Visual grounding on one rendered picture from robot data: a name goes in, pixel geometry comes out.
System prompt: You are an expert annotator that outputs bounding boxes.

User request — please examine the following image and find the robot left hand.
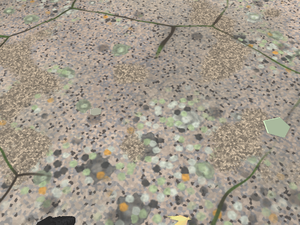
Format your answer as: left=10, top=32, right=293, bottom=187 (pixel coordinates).
left=37, top=216, right=76, bottom=225

